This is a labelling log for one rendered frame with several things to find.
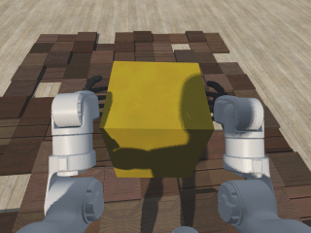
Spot right robot upper arm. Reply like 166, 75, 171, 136
218, 180, 311, 233

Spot left robot forearm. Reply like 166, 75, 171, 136
44, 90, 100, 215

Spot robot left hand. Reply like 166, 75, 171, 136
83, 75, 108, 117

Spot right robot forearm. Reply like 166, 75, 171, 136
213, 95, 278, 214

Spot left robot upper arm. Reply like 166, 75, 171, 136
16, 177, 105, 233

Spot robot right hand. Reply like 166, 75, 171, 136
205, 81, 227, 121

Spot carton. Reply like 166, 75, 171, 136
99, 61, 215, 178

